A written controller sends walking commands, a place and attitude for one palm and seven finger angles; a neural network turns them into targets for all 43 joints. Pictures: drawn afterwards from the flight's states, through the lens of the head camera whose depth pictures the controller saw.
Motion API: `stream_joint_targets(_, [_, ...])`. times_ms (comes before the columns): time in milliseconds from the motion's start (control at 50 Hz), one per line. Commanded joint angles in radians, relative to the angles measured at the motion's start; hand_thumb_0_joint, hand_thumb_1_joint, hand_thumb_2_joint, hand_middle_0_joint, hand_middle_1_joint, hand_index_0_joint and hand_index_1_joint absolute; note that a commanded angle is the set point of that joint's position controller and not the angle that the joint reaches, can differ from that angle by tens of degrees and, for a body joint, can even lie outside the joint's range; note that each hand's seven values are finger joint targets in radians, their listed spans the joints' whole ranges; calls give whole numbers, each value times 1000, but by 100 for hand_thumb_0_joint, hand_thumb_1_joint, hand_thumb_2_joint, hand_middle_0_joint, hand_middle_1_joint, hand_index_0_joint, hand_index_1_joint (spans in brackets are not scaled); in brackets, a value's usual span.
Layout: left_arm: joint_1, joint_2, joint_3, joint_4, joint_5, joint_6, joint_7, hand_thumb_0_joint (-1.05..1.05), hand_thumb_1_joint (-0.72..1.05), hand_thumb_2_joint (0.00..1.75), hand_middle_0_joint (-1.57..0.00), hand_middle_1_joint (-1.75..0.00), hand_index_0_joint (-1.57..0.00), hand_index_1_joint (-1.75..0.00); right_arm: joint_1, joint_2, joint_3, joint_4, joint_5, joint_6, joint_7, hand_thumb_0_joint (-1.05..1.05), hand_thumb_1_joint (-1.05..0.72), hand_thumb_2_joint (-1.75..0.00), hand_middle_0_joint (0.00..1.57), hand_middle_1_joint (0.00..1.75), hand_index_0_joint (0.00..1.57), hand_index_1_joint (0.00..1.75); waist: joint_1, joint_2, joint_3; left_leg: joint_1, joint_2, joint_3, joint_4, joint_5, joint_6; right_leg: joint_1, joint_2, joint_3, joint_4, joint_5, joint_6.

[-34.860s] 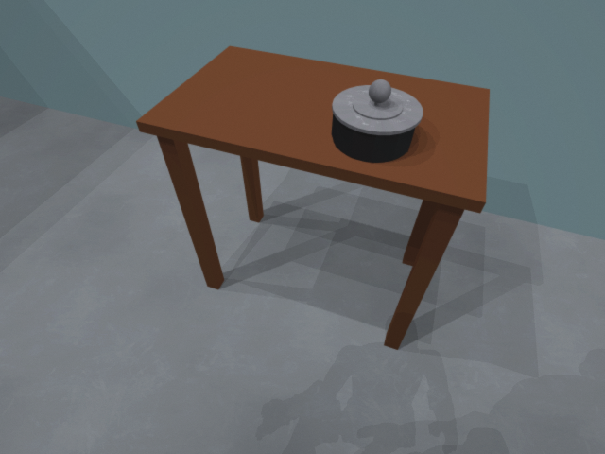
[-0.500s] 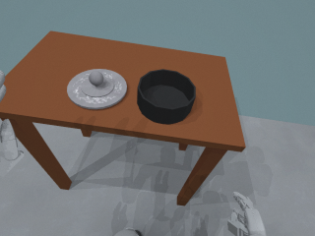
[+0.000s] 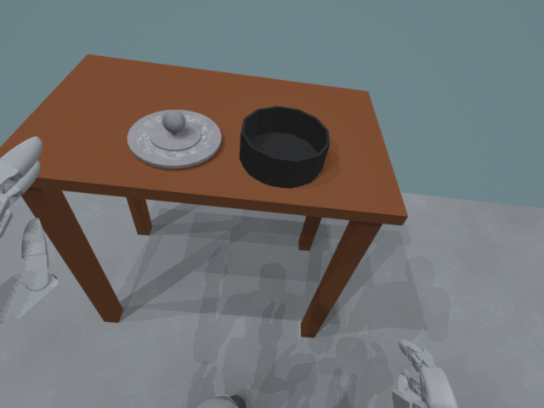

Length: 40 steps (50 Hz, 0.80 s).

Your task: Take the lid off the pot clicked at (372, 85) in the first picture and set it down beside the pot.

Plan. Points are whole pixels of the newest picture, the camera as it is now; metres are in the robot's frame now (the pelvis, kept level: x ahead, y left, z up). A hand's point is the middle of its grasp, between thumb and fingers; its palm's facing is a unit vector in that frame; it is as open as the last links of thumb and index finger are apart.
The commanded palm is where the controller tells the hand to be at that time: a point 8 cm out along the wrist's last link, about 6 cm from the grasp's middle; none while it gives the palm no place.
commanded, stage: stop stepping back and stand still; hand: left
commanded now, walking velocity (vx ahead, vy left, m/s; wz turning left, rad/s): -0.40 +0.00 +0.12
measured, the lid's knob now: (174, 121) +0.63 +0.26 +0.05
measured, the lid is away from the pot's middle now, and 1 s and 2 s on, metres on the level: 0.24 0.24 0.24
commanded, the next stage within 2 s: let the arm hang, fingers relaxed in 0.78 s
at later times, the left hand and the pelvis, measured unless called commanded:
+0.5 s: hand out of the picture +0.09 +0.30 +0.20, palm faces +0.39 -0.83 -0.39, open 7.4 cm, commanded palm +0.04 +0.34 +0.22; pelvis -0.09 +0.06 +0.00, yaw +0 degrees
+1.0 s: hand out of the picture +0.11 +0.31 -0.09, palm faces +0.16 -0.93 -0.32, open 7.4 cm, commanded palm none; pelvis -0.07 +0.08 -0.01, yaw +2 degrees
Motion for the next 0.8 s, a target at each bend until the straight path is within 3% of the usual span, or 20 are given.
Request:
stream_joint_targets(0, [-301, -137, -285, 749, 104, 103, -90, 0, 90, 90, -20, -30, -20, -30, -12, -262, -125, 138, 39, -100, 47, 0, -90, -90, 20, 30, 20, 30, -128, -32, 55, 233, 106, -162, 746, -284, -23, -449, -525, 99, -85, 426, -148])
stream_joint_targets(20, [-324, 102, 122, -144, -3, 8, -30, 0, 90, 90, -20, -30, -20, -30, -103, -118, -70, -177, 57, -46, 13, 0, -90, -90, 20, 30, 20, 30, -24, -116, 85, 328, 12, -139, 570, -308, -32, -456, -345, 87, -128, 362, -133])
stream_joint_targets(40, [-305, 133, 73, -146, 23, -32, -14, 0, 90, 90, -20, -30, -20, -30, -133, -110, -28, -168, 49, -52, -18, 0, -90, -90, 20, 30, 20, 30, -43, -195, 105, 207, 60, -142, 319, -294, 1, -293, -334, 96, -58, 392, -104])
stream_joint_targets(80, [-151, 85, 93, -146, 11, -24, 11, 0, 90, 90, -20, -30, -20, -30, -100, -144, -30, -163, 63, -60, -35, 0, -90, -90, 20, 30, 20, 30, -38, 72, 36, 235, 65, -109, -162, -42, 26, -121, -209, 63, 133, 298, -32])
stream_joint_targets(100, [-165, 100, 107, -238, 9, -50, 17, 0, 90, 90, -20, -30, -20, -30, -110, -159, -37, -181, 62, -82, -35, 0, -90, -90, 20, 30, 20, 30, -15, 288, 3, 278, 166, -231, -242, 140, 53, -118, -90, 5, 214, 133, 19])
stream_joint_targets(120, [-138, 118, 116, -244, 15, -60, 21, 0, 90, 90, -20, -30, -20, -30, -98, -153, -47, -183, 64, -104, -30, 0, -90, -90, 20, 30, 20, 30, -11, 357, -26, 376, 242, -302, -270, 231, 77, -198, -39, 9, 278, -116, 31])
stream_joint_targets(140, [-57, 85, 105, -198, 7, -57, 14, 0, 90, 90, -20, -30, -20, -30, -62, -125, -45, -165, 51, -121, -20, 0, -90, -90, 20, 30, 20, 30, -17, 308, -71, 343, 251, -383, -340, 9, 94, -181, -15, 40, 374, -227, 29])
stream_joint_targets(180, [-73, 106, 138, -263, 11, -37, 27, 0, 90, 90, -20, -30, -20, -30, -64, -115, -43, -154, 29, -137, -8, 0, -90, -90, 20, 30, 20, 30, -22, 293, -41, 278, 275, -464, -396, -164, 124, -180, -43, 98, 432, -181, 34])
stream_joint_targets(300, [30, 69, 101, -135, 28, -1, 26, 0, 90, 90, -20, -30, -20, -30, -85, -121, -24, -120, 23, -93, -11, 0, -90, -90, 20, 30, 20, 30, -18, 195, -45, 149, 141, -217, -379, -417, 28, 172, 12, -55, -61, -88, -3])
stream_joint_targets(340, [-29, 75, 99, -97, 28, -1, 19, 0, 90, 90, -20, -30, -20, -30, -81, -123, -33, -120, 19, -74, -26, 0, -90, -90, 20, 30, 20, 30, -26, 102, -36, 155, 82, -133, -201, -354, 22, 147, -74, 14, -134, -104, -52])
stream_joint_targets(420, [-137, 75, 99, -51, 12, 10, 26, 0, 90, 90, -20, -30, -20, -30, -57, -123, -50, -84, 32, -60, -31, 0, -90, -90, 20, 30, 20, 30, -31, -197, -11, 258, 22, -59, 328, -211, 0, -168, -343, 349, -275, -381, -194])
stream_joint_targets(460, [-188, 39, 56, -18, 16, 26, 29, 0, 90, 90, -20, -30, -20, -30, -69, -115, -42, -84, 37, -53, -29, 0, -90, -90, 20, 30, 20, 30, -54, -141, 74, 299, 62, -60, 222, -238, 21, -245, -329, 251, -213, -350, -160])
stream_joint_targets(500, [-246, 33, 40, -40, 29, 16, 34, 0, 90, 90, -20, -30, -20, -30, -99, -129, -24, -92, 34, -66, -42, 0, -90, -90, 20, 30, 20, 30, -52, 113, 143, 324, 93, -123, -120, -342, 57, -274, -177, 95, -2, -336, -85])
stream_joint_targets(520, [-283, 40, 39, -105, 29, 2, 33, 0, 90, 90, -20, -30, -20, -30, -116, -152, -27, -121, 39, -83, -49, 0, -90, -90, 20, 30, 20, 30, -49, 337, 144, 365, 197, -334, -316, -441, 94, -312, -59, -17, 222, -251, -23])
stream_joint_targets(540, [-297, 68, 50, -132, 39, -9, 40, 0, 90, 90, -20, -30, -20, -30, -108, -131, -16, -133, 42, -101, -44, 0, -90, -90, 20, 30, 20, 30, -38, 394, 133, 336, 291, -533, -461, -572, 134, -324, 14, -18, 413, -245, 6])
stream_joint_targets(560, [-260, 82, 63, -101, 39, -3, 36, 0, 90, 90, -20, -30, -20, -30, -98, -109, -10, -111, 42, -115, -32, 0, -90, -90, 20, 30, 20, 30, -31, 293, 127, 237, 322, -589, -522, -704, 129, -282, -16, 62, 518, -207, 3])
stream_joint_targets(600, [-171, 61, 54, -82, 34, 18, 30, 0, 90, 90, -20, -30, -20, -30, -108, -84, -2, -92, 36, -115, -8, 0, -90, -90, 20, 30, 20, 30, -13, 145, 128, 175, 303, -499, -521, -571, 130, -223, -52, 60, 487, -138, 4])
stream_joint_targets(660, [-63, 54, 49, -152, 40, 15, 34, 0, 90, 90, -20, -30, -20, -30, -119, -79, 8, -95, 29, -117, 2, 0, -90, -90, 20, 30, 20, 30, 1, 258, 53, 197, 234, -284, -496, -439, 73, -53, -35, -19, 249, -144, 3])
stream_joint_targets(720, [-20, 76, 69, -163, 43, 15, 36, 0, 90, 90, -20, -30, -20, -30, -102, -105, -3, -111, 19, -99, -11, 0, -90, -90, 20, 30, 20, 30, -10, 215, -4, 208, 172, -204, -412, -355, 46, 130, -2, -60, -28, -61, 0])
stream_joint_targets(780, [-77, 85, 95, -99, 37, -2, 30, 0, 90, 90, -20, -30, -20, -30, -91, -108, -21, -110, 14, -81, -32, 0, -90, -90, 20, 30, 20, 30, -29, 71, -5, 228, 109, -130, -211, -201, 28, 120, -112, 67, -159, 8, -42])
